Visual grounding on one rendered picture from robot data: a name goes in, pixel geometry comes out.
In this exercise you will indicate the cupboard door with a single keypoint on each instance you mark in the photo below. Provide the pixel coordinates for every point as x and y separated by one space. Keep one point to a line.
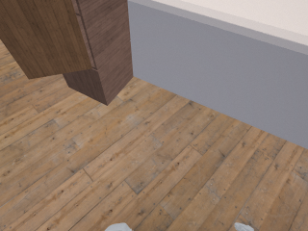
43 36

